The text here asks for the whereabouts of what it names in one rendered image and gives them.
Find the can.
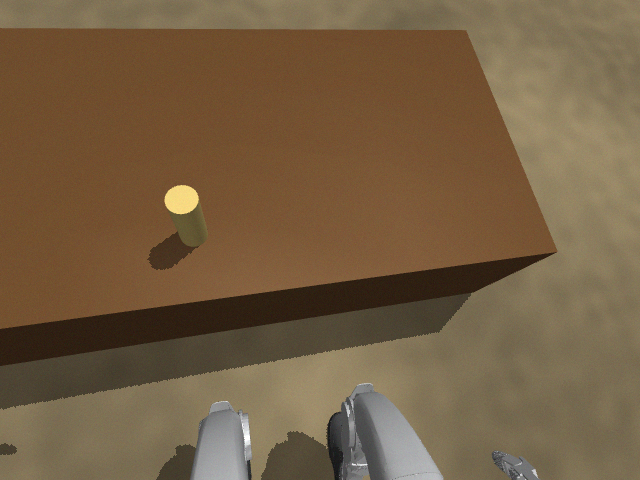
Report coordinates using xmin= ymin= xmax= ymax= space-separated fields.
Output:
xmin=164 ymin=185 xmax=208 ymax=247

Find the right robot hand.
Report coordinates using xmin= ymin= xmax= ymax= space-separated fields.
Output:
xmin=492 ymin=451 xmax=541 ymax=480

